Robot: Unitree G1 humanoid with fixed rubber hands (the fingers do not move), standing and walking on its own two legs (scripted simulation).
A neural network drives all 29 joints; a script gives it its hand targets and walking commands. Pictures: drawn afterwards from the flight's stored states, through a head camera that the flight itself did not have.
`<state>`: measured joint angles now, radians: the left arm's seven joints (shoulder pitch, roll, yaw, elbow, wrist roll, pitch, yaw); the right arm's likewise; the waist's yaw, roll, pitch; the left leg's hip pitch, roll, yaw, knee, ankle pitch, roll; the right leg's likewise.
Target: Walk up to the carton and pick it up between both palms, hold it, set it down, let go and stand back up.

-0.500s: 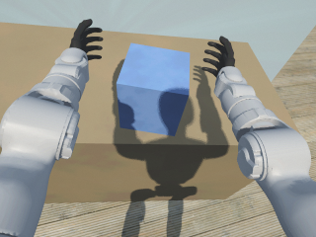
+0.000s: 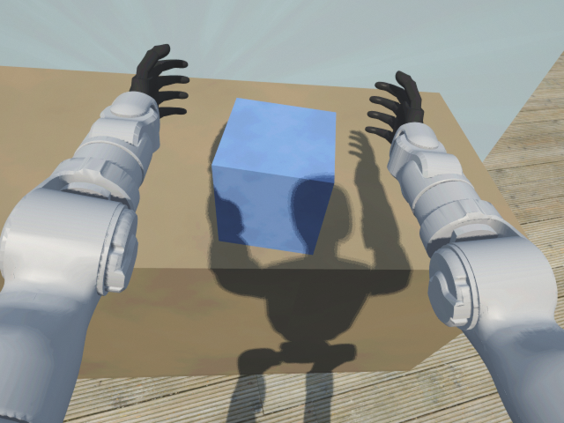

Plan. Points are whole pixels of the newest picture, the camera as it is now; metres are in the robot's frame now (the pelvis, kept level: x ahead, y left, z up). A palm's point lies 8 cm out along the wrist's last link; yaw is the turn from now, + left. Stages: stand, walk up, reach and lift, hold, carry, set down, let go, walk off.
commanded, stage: set down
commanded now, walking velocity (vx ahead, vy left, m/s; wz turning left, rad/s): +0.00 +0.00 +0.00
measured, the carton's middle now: (275, 178) +0.53 -0.04 +0.03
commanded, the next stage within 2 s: none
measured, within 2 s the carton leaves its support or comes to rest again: neither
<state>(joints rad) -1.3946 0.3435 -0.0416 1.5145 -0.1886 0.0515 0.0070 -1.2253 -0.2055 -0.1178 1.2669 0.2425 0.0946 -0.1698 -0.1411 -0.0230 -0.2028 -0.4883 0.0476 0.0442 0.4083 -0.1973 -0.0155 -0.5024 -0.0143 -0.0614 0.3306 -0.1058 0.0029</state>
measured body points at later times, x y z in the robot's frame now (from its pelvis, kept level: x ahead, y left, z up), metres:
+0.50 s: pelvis -0.02 +0.00 +0.00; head +0.01 +0.02 +0.45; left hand +0.47 +0.15 +0.14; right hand +0.42 -0.20 +0.13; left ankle -0.02 +0.12 -0.74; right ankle +0.02 -0.12 -0.74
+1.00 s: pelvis -0.01 +0.00 +0.00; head +0.00 +0.02 +0.45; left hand +0.42 +0.17 +0.10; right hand +0.37 -0.19 +0.09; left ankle -0.02 +0.12 -0.74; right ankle +0.02 -0.12 -0.74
